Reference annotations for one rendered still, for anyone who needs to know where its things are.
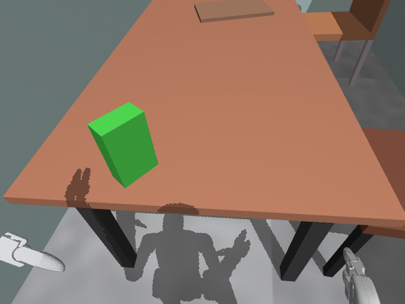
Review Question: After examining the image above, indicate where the chair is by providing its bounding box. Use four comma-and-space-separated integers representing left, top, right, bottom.
302, 0, 391, 86
323, 128, 405, 277

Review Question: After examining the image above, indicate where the table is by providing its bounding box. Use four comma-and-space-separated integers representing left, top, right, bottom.
3, 0, 405, 282

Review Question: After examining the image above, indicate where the right robot hand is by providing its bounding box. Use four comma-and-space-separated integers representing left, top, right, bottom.
342, 247, 381, 304

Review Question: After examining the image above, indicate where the left robot hand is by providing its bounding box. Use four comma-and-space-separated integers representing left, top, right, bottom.
0, 232, 65, 272

